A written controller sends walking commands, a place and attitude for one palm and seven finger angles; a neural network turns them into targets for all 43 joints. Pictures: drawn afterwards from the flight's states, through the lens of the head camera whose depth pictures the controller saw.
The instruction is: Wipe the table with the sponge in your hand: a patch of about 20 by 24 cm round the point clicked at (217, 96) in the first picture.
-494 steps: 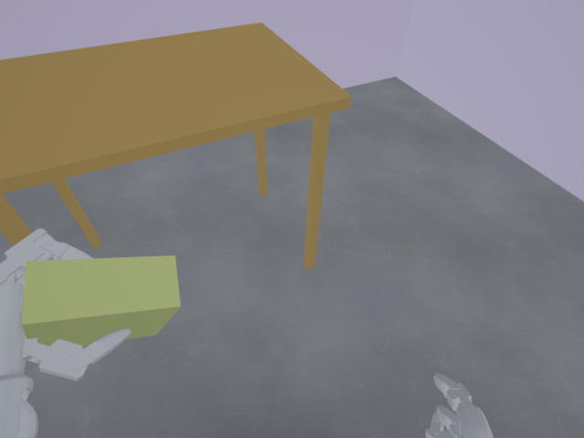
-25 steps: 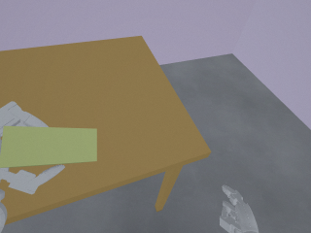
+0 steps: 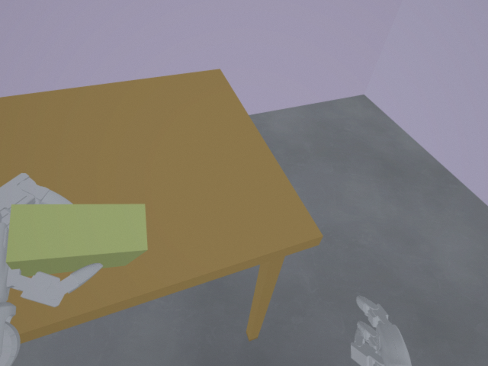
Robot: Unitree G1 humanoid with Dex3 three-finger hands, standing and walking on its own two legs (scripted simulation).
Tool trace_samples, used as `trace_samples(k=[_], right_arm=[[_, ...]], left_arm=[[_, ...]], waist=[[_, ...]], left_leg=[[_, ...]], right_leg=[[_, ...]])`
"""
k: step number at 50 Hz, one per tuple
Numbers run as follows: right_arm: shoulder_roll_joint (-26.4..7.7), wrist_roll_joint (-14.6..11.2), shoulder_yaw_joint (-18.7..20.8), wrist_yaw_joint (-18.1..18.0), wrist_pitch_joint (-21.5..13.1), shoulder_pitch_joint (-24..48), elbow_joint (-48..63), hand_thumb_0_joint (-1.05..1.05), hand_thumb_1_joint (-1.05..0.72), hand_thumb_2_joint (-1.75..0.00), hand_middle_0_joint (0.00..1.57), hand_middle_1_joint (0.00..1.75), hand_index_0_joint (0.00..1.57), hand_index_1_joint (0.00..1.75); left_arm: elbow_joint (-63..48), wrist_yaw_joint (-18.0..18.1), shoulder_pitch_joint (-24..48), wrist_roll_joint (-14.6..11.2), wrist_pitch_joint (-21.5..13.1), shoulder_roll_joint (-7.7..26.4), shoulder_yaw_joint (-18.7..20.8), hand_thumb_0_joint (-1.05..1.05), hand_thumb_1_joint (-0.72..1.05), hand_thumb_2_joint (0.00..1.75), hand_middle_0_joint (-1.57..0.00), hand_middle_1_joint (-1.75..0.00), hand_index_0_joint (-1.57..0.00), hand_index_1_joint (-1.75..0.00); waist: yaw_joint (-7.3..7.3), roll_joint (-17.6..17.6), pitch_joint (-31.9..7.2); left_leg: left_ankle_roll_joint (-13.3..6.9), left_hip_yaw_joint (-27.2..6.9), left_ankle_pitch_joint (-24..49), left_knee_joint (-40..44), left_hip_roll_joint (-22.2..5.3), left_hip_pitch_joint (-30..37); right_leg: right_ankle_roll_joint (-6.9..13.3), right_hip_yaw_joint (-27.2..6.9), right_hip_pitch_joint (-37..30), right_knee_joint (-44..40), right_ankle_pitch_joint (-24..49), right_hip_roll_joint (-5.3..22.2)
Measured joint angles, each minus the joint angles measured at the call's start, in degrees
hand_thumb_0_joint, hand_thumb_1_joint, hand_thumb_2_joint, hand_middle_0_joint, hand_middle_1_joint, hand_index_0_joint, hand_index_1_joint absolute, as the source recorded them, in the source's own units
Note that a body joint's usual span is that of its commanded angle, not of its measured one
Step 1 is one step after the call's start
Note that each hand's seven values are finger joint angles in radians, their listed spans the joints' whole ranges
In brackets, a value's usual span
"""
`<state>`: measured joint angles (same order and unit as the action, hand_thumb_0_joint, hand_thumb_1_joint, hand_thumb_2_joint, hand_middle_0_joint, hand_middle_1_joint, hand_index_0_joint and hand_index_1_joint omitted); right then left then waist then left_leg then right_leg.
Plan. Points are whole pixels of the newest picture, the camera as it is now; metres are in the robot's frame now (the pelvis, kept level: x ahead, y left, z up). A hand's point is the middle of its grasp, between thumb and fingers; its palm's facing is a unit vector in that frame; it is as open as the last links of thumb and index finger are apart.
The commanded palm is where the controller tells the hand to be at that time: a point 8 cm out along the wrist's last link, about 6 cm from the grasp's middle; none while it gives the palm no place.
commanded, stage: come to a stop and stand still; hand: left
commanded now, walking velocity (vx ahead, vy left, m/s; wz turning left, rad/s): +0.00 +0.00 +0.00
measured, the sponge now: (99, 240) +0.23 +0.21 +0.15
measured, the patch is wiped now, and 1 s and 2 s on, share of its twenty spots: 0.00 0.00 0.00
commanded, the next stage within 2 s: look again from close up in 1.06 s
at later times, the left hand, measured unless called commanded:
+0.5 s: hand (27, 217) +0.23 +0.28 +0.19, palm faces +0.47 -0.79 -0.40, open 9.9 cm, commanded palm +0.15 +0.28 +0.17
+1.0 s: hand (60, 239) +0.22 +0.25 +0.16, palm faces +0.35 -0.88 -0.32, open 9.8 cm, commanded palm +0.16 +0.29 +0.17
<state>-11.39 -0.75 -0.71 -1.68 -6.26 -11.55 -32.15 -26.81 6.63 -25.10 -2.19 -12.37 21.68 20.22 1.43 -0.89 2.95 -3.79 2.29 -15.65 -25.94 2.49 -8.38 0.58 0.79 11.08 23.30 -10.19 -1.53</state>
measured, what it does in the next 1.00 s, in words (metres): stands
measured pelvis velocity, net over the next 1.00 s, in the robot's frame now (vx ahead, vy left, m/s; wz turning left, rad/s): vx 0.00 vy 0.01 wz -0.02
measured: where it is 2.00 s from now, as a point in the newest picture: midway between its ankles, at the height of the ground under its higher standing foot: outside the picture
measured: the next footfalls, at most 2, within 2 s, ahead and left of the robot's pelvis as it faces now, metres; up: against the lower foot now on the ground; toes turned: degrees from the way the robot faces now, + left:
none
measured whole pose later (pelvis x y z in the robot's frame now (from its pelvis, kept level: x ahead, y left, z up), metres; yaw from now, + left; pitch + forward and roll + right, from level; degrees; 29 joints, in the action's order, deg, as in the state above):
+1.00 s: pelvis +0.00 +0.01 +0.00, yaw -1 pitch -2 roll -1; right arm -11.2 -0.5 -1.4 -0.2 -8.7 -10.7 -32.3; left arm -24.7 5.4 -22.5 -1.7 -14.3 19.9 18.2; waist 1.5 -2.2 2.1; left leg -4.6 3.4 -16.1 -27.0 2.7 -9.4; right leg -0.2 -0.3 12.1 23.9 -10.0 -1.4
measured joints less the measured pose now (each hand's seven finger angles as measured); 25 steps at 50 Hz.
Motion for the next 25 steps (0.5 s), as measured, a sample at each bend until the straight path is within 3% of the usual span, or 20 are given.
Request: trace_samples(k=[11,17,19,21,22,25], right_arm=[[-0.6,0.2,0.1,-0.4,-0.7,-1.8,-1.5,0.01,-0.90,-0.90,0.20,0.30,0.20,0.30],[-0.4,0.2,0.2,-0.1,-1.3,-1.5,-1.7,0.01,-0.90,-0.90,0.20,0.30,0.20,0.30],[-0.2,1.0,0.3,-0.4,-2.8,-2.5,-1.5,0.01,-0.90,-0.90,0.20,0.30,0.20,0.29],[0.0,0.9,-0.6,0.3,-3.1,-1.4,-2.5,0.01,-0.90,-0.90,0.20,0.30,0.20,0.29],[0.1,0.5,-0.8,0.9,-3.1,-0.8,-2.4,0.01,-0.90,-0.90,0.20,0.30,0.20,0.29],[-0.4,0.0,-0.3,2.3,-3.4,-0.7,-0.9,0.01,-0.90,-0.90,0.20,0.30,0.20,0.30]], left_arm=[[2.0,0.1,0.7,1.1,2.0,-2.6,-2.7,-0.01,-0.47,1.00,-0.77,-1.33,-0.77,-1.33],[-0.2,0.2,0.4,0.9,0.4,-0.7,-1.3,-0.01,-0.47,1.00,-0.77,-1.33,-0.77,-1.33],[2.8,-2.5,7.7,4.2,-1.4,4.6,1.2,-0.01,-0.47,1.00,-0.77,-1.33,-0.77,-1.33],[7.9,-2.6,13.2,2.6,-3.5,7.8,4.6,-0.01,-0.47,1.00,-0.77,-1.33,-0.77,-1.33],[9.5,-2.2,14.0,1.3,-3.6,7.7,6.0,-0.01,-0.47,1.00,-0.77,-1.33,-0.77,-1.33],[9.7,-1.0,10.4,-0.8,-2.5,3.7,6.1,-0.01,-0.47,1.00,-0.77,-1.33,-0.77,-1.33]], waist=[[0.51,-0.2,0.7],[-0.14,-0.2,0.7],[1.43,-0.6,1.0],[1.76,-1.2,1.3],[1.48,-1.1,1.2],[0.19,0.5,0.2]], left_leg=[[0.2,-0.2,0.9,0.1,-0.4,-0.7],[0.3,-0.2,0.8,-0.1,-0.5,-0.8],[0.3,-0.7,0.6,-1.5,-0.4,-2.6],[0.5,-0.6,1.0,-1.4,-0.4,-3.1],[0.5,-0.2,1.2,-1.2,-0.4,-3.1],[0.0,1.1,1.0,-1.1,-0.1,-3.0]], right_leg=[[0.4,0.3,0.2,-1.2,1.4,-0.4],[0.5,0.2,0.3,-1.0,1.3,-0.4],[0.5,0.9,1.8,0.2,1.0,-0.3],[0.8,0.8,2.5,0.4,1.2,-0.3],[0.8,0.4,2.8,0.5,1.5,-0.3],[0.3,-0.9,3.6,1.6,1.1,-0.1]])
